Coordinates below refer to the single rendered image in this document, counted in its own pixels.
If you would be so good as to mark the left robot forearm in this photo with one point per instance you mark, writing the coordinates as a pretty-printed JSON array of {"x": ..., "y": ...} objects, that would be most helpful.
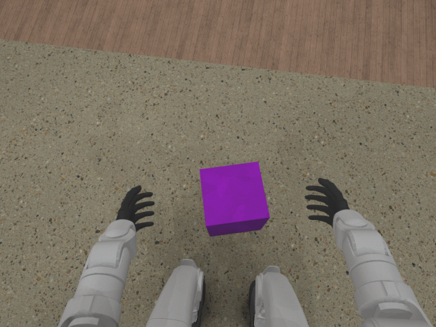
[{"x": 96, "y": 302}]

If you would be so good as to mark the right robot forearm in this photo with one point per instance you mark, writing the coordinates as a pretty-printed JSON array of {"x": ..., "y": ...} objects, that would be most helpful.
[{"x": 379, "y": 288}]

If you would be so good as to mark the right robot hand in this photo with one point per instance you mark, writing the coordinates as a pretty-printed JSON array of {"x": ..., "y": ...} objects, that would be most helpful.
[{"x": 333, "y": 198}]

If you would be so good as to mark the right robot shin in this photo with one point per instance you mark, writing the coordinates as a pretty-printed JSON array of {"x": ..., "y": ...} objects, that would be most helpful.
[{"x": 259, "y": 317}]

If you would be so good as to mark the robot left thigh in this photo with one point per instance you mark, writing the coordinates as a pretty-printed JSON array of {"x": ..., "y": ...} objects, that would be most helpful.
[{"x": 174, "y": 307}]

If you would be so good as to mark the carton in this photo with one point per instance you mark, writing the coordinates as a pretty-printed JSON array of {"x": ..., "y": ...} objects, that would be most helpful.
[{"x": 234, "y": 199}]

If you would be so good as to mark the left robot hand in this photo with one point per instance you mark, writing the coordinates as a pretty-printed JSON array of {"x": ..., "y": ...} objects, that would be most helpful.
[{"x": 129, "y": 207}]

